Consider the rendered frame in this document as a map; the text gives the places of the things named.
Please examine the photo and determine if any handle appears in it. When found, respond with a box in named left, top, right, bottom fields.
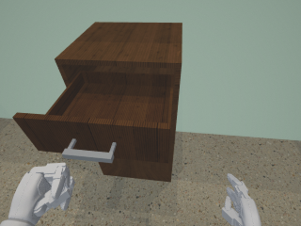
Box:
left=62, top=138, right=117, bottom=164

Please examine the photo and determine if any drawer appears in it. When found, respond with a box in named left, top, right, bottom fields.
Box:
left=12, top=71, right=174, bottom=164

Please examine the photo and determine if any robot left hand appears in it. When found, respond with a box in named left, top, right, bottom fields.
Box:
left=8, top=162, right=75, bottom=225

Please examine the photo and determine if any cabinet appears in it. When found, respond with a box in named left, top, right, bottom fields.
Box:
left=55, top=22, right=182, bottom=182

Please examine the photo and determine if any robot right hand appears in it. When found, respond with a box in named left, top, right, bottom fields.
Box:
left=222, top=173, right=261, bottom=226

